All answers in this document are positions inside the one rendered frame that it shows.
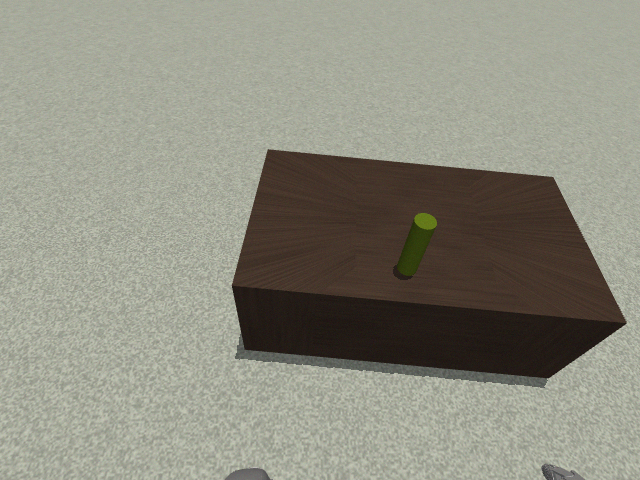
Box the can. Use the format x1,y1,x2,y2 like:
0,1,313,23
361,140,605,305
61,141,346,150
397,213,437,276

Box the right robot hand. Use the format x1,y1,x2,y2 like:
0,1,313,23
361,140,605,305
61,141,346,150
542,464,585,480

